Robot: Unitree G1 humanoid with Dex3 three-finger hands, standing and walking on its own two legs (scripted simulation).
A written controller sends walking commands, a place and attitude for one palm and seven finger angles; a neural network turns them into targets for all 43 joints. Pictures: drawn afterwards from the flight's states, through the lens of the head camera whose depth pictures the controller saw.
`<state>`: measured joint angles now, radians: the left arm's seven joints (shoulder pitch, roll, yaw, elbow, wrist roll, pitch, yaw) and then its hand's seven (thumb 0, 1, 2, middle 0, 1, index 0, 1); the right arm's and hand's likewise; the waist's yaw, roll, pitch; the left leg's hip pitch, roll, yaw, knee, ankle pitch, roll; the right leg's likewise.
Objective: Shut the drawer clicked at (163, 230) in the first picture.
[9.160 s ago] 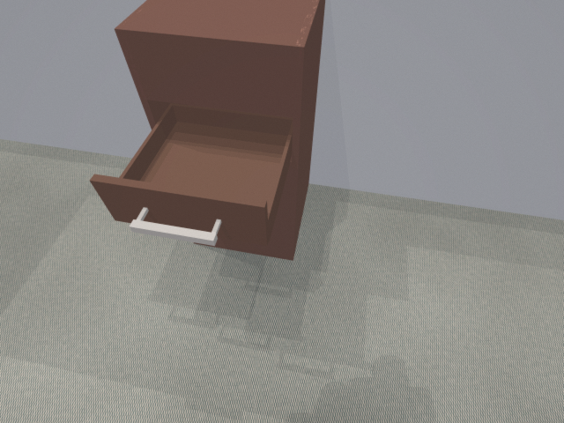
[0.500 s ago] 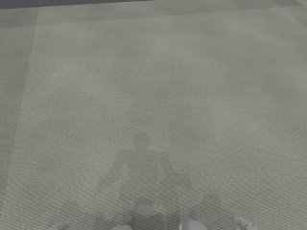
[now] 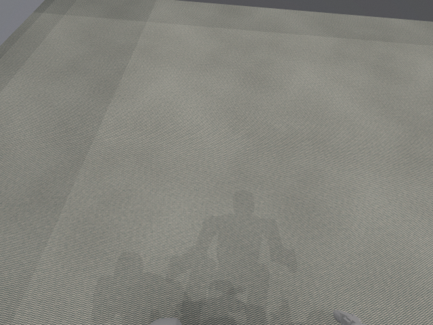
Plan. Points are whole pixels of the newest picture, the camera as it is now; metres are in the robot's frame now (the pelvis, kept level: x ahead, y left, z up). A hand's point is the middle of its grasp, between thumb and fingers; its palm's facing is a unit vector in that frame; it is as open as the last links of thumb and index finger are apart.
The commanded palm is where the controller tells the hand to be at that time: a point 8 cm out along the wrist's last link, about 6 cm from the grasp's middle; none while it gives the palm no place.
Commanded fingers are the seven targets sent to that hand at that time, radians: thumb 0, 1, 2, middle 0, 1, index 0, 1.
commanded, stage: turn to face it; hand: left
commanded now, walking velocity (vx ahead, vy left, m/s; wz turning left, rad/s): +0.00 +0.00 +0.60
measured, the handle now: out of the picture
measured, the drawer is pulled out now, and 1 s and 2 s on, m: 0.30 0.30 0.30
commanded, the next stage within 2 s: none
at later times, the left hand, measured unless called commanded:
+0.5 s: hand out of the picture +0.06 +0.19 -0.14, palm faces +0.30 -0.92 -0.27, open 7.4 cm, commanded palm none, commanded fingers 0.00 0.90 0.90 -0.20 -0.30 -0.20 -0.30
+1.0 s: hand out of the picture +0.05 +0.23 -0.14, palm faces +0.56 -0.78 -0.28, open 7.4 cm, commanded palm none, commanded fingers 0.00 0.90 0.90 -0.20 -0.30 -0.20 -0.30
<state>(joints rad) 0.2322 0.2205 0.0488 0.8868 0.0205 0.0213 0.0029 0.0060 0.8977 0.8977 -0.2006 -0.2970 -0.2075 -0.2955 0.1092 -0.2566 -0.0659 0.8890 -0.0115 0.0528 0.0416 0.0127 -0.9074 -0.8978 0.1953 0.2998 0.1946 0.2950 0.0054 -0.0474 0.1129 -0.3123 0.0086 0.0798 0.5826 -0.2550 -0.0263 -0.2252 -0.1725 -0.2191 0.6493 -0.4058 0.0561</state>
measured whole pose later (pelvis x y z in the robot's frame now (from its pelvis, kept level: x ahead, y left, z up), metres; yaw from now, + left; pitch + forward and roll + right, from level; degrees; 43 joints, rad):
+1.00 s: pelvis +0.07 -0.02 +0.01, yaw +35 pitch +2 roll -1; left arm 0.10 0.26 0.07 0.86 0.01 0.05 0.00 0.01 0.90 0.90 -0.19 -0.30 -0.20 -0.29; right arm 0.16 -0.23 -0.05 0.90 -0.02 0.04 0.01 0.01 -0.90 -0.90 0.20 0.30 0.20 0.30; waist -0.01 0.01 0.11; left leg -0.30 -0.03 -0.10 0.54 -0.27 0.01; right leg -0.40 -0.06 -0.02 0.80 -0.42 0.08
